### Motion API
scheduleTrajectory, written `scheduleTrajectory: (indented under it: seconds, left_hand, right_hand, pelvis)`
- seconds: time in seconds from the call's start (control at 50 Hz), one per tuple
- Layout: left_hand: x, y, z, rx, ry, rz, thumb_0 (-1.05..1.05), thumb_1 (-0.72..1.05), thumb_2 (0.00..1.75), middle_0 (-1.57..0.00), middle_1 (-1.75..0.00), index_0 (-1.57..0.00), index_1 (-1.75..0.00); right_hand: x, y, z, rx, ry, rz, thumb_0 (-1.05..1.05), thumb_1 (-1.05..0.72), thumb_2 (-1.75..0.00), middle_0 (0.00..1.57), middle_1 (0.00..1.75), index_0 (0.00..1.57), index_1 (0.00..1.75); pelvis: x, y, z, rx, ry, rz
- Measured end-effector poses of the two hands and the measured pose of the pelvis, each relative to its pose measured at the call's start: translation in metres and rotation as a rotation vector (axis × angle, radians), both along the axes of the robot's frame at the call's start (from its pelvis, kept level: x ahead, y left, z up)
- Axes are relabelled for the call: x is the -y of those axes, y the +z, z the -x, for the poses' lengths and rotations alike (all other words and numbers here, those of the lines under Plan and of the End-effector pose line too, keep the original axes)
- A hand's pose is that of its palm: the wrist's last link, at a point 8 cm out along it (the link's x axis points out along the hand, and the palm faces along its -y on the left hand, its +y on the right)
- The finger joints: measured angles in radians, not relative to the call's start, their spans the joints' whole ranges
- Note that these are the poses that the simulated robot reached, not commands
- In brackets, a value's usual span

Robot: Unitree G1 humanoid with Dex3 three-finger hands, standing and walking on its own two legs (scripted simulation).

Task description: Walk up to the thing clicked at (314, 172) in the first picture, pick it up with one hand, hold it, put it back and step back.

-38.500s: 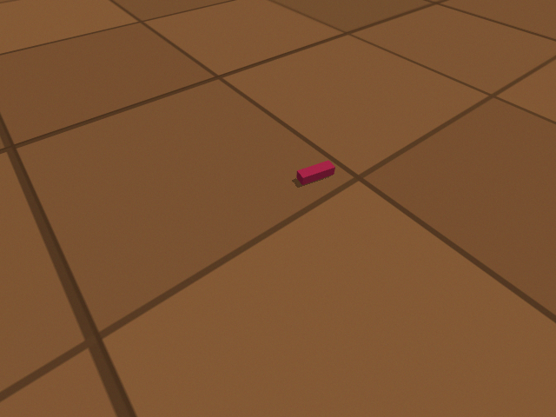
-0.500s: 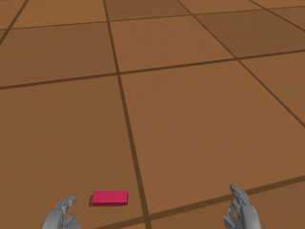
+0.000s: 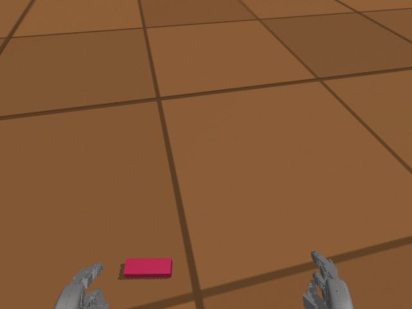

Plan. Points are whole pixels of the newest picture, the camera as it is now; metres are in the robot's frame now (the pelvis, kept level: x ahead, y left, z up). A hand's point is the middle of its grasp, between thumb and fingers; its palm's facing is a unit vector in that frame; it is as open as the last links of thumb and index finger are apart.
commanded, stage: home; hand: left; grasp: from above
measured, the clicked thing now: (148, 267) +0.44 +0.23 -0.69
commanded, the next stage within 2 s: stand in 0.34 s
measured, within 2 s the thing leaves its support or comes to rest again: neither
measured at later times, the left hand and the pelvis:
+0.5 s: hand out of the picture +0.16 +0.19 -0.06, palm faces +0.02 -0.96 -0.28, open 7.4 cm; pelvis -0.01 +0.00 +0.01, yaw +0 degrees
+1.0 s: hand out of the picture +0.02 +0.25 -0.11, palm faces +0.04 -0.94 -0.33, open 7.4 cm; pelvis -0.01 +0.01 +0.06, yaw +0 degrees
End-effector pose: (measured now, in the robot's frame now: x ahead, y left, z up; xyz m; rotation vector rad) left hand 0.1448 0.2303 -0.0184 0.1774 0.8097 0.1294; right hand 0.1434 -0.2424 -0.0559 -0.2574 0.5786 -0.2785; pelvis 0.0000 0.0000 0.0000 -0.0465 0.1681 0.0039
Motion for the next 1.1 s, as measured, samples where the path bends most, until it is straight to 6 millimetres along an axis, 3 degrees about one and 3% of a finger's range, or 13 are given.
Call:
scheduleTrajectory:
  seconds: [0.44, 0.54, 0.72, 0.9, 1.0, 1.1]
  left_hand:
    - [-0.003, 0.0, 0.002, 0.001, -0.003, -0.001, 0.01, 0.91, 0.9, -0.2, -0.3, -0.21, -0.29]
    - [-0.02, -0.025, 0.001, 0.01, -0.039, -0.108, 0.01, 0.91, 0.9, -0.21, -0.3, -0.21, -0.29]
    - [-0.058, -0.053, 0.056, -0.221, 0.047, -0.135, 0.01, 0.91, 0.9, -0.2, -0.3, -0.21, -0.3]
    - [-0.065, -0.056, 0.115, -0.417, 0.111, -0.109, 0.01, 0.91, 0.9, -0.2, -0.3, -0.21, -0.3]
    - [-0.064, -0.053, 0.132, -0.468, 0.127, -0.101, 0.01, 0.91, 0.9, -0.2, -0.3, -0.21, -0.3]
    - [-0.064, -0.05, 0.136, -0.474, 0.125, -0.103, 0.01, 0.91, 0.9, -0.2, -0.3, -0.21, -0.3]
  right_hand:
    - [-0.005, 0.001, 0.002, 0.004, 0.004, -0.006, 0.02, -0.9, -0.9, 0.2, 0.3, 0.2, 0.3]
    - [0.004, -0.02, 0.012, -0.272, 0.154, 0.038, 0.01, -0.9, -0.9, 0.2, 0.3, 0.2, 0.3]
    - [0.026, -0.017, 0.05, -0.47, 0.062, 0.0, 0.01, -0.91, -0.9, 0.2, 0.3, 0.2, 0.3]
    - [0.02, -0.014, 0.08, -0.592, 0.009, -0.036, 0.01, -0.91, -0.9, 0.2, 0.3, 0.2, 0.3]
    - [0.015, -0.013, 0.088, -0.616, -0.001, -0.058, 0.01, -0.91, -0.9, 0.2, 0.3, 0.2, 0.3]
    - [0.013, -0.012, 0.092, -0.623, -0.01, -0.072, 0.01, -0.91, -0.9, 0.2, 0.3, 0.2, 0.3]
  pelvis:
    - [-0.003, 0.0, 0.003, 0.001, -0.002, 0.003]
    - [-0.002, 0.01, 0.012, 0.101, 0.002, -0.028]
    - [-0.009, 0.029, 0.011, 0.174, -0.002, -0.042]
    - [-0.013, 0.049, 0.008, 0.217, 0.001, -0.037]
    - [-0.015, 0.056, 0.01, 0.24, 0.0, -0.04]
    - [-0.014, 0.06, 0.014, 0.258, 0.001, -0.042]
